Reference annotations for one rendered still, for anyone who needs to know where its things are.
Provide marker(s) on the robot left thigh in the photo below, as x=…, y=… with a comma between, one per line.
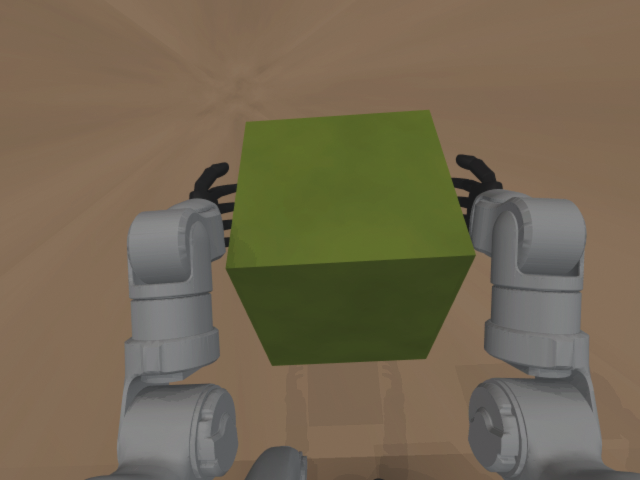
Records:
x=279, y=463

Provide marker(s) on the robot right upper arm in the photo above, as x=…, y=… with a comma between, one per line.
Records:
x=536, y=429

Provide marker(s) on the carton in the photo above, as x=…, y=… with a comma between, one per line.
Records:
x=348, y=242

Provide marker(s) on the robot left upper arm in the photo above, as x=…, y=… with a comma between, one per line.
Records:
x=177, y=432

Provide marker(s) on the left robot forearm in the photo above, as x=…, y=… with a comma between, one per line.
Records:
x=169, y=255

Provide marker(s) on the left robot hand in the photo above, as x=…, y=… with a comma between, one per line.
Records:
x=204, y=183

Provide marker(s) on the right robot hand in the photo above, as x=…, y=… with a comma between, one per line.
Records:
x=483, y=173

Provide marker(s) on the right robot forearm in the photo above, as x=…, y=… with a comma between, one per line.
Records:
x=537, y=249

